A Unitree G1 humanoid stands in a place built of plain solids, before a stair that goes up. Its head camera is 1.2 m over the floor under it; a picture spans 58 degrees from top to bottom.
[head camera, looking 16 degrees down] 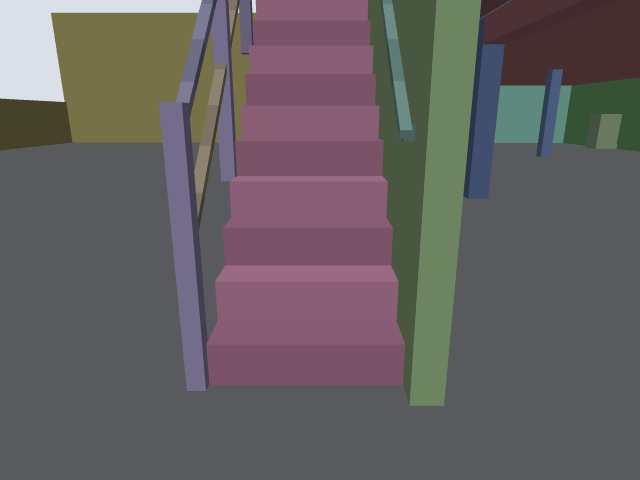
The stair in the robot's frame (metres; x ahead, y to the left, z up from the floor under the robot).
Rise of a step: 0.21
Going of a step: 0.23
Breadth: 0.90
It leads straight ahead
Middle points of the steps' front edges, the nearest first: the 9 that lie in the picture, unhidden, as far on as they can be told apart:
1.75 0.06 0.21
1.98 0.06 0.42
2.21 0.06 0.63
2.45 0.06 0.84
2.68 0.06 1.05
2.92 0.06 1.27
3.15 0.06 1.48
3.38 0.06 1.69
3.62 0.06 1.90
